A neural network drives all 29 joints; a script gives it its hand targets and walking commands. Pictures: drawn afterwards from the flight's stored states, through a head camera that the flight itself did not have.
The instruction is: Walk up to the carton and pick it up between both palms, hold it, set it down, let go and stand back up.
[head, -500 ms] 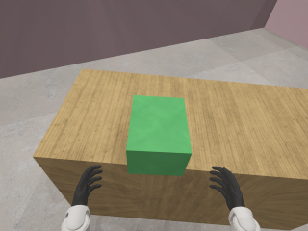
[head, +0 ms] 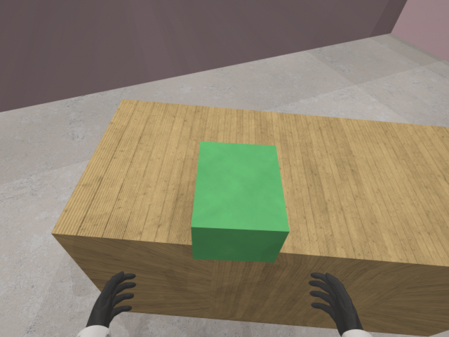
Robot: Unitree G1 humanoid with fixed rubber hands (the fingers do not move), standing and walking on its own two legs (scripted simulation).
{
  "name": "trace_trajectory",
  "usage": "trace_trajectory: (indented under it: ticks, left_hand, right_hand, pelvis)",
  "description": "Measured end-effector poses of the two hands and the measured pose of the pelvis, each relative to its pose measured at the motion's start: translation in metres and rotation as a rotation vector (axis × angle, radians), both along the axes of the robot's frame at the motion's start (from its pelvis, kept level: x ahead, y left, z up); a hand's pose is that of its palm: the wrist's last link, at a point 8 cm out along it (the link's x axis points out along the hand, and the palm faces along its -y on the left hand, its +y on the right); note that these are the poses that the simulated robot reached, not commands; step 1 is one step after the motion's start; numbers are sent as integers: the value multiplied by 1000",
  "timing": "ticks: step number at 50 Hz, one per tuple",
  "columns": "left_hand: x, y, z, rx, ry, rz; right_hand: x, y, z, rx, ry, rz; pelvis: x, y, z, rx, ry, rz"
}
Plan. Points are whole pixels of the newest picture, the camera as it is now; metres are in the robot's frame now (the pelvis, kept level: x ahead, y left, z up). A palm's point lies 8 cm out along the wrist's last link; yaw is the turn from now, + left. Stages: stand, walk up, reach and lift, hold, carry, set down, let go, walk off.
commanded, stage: set down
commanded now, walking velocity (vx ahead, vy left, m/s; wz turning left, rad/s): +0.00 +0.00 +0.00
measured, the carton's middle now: (236, 199) +0.42 -0.02 -0.05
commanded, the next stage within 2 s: let go in 0.58 s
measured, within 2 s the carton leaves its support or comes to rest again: neither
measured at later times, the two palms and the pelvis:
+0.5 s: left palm (92, 336) +0.15 +0.23 -0.08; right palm out of the picture +0.15 -0.22 -0.08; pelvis +0.00 +0.00 +0.00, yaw +1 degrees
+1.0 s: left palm (96, 334) +0.15 +0.22 -0.09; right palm out of the picture +0.15 -0.23 -0.08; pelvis -0.01 +0.00 +0.00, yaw +1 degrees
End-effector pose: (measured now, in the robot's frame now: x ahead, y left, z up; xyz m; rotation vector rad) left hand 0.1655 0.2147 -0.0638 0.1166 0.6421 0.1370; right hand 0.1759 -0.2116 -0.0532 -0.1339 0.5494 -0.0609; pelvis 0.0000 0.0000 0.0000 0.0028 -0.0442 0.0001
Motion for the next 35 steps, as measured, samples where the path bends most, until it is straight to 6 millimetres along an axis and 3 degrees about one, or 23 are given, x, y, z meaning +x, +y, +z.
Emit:
trace_trajectory:
  ticks: [22,35]
  left_hand:
    - [-20,14,-19,19,190,-9]
    - [-14,15,-18,28,195,-26]
  right_hand:
    - [-20,-7,-25,-52,154,8]
    - [-23,-11,-28,-65,157,6]
  pelvis:
    - [-3,-1,-1,-2,-2,8]
    - [-5,-2,-2,-1,-3,9]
